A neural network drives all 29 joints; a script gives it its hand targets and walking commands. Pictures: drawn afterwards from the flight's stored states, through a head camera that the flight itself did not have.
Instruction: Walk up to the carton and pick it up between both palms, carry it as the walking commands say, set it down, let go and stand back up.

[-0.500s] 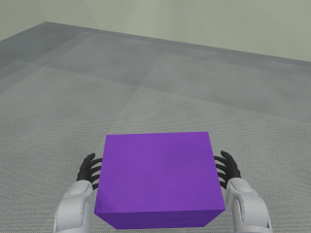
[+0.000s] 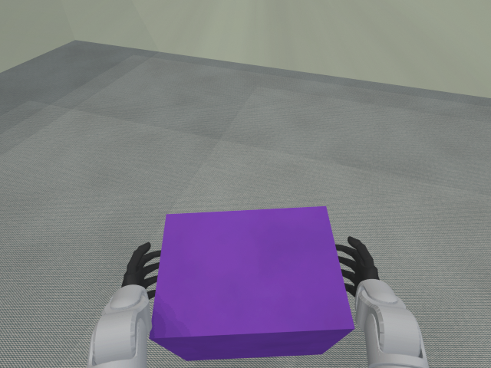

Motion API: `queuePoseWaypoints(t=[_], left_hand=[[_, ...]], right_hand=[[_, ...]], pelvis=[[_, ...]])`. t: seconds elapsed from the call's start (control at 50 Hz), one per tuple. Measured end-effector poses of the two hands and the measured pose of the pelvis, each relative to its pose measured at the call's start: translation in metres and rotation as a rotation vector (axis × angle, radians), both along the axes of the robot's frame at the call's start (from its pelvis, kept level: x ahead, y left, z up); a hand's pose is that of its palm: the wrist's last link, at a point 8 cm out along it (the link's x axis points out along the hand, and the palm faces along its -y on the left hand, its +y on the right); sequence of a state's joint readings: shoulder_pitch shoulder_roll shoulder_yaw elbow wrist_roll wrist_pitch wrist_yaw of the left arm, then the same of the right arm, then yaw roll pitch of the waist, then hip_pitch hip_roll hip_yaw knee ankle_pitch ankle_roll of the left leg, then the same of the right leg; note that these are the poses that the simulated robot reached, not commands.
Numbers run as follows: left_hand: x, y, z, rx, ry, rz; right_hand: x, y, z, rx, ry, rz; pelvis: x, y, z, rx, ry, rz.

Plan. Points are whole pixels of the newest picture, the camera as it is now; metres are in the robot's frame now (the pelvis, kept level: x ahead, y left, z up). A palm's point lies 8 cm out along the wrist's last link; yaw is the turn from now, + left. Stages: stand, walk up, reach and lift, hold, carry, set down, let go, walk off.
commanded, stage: carry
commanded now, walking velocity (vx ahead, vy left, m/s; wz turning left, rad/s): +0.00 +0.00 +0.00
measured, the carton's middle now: (250, 290) +0.30 +0.00 -0.06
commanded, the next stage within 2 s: none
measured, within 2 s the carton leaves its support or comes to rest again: neither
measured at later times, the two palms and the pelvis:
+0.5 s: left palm (128, 298) +0.25 +0.19 +0.03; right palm (359, 289) +0.25 -0.17 +0.04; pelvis -0.01 +0.01 +0.00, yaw +0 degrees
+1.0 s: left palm (123, 291) +0.26 +0.20 +0.03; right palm (349, 283) +0.26 -0.16 +0.03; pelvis +0.00 +0.02 +0.00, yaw +0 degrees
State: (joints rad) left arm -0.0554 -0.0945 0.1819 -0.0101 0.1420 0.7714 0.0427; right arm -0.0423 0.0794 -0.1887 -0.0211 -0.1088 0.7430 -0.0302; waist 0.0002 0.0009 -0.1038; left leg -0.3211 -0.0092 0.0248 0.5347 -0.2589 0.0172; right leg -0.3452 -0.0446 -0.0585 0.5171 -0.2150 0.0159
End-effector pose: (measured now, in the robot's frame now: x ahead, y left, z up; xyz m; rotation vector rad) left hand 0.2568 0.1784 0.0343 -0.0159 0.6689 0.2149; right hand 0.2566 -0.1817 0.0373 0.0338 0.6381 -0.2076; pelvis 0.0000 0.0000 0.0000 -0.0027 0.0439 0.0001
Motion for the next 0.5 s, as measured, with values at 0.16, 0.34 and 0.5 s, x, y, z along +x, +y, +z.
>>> queuePoseWaypoints(t=[0.16, 0.34, 0.5], left_hand=[[-0.011, 0.000, -0.008, -0.008, 0.026, 0.008], [-0.012, 0.003, -0.012, -0.008, 0.037, 0.008], [-0.008, 0.010, -0.005, -0.011, 0.014, 0.018]], right_hand=[[-0.006, 0.001, -0.002, -0.030, 0.021, 0.021], [-0.010, 0.004, -0.004, -0.033, 0.033, 0.013], [-0.006, 0.011, -0.001, -0.017, 0.010, 0.004]], pelvis=[[-0.007, -0.001, 0.000, -0.005, -0.010, 0.004], [-0.013, 0.003, 0.001, -0.003, 0.002, 0.003], [-0.010, 0.011, 0.001, -0.009, 0.007, 0.001]])
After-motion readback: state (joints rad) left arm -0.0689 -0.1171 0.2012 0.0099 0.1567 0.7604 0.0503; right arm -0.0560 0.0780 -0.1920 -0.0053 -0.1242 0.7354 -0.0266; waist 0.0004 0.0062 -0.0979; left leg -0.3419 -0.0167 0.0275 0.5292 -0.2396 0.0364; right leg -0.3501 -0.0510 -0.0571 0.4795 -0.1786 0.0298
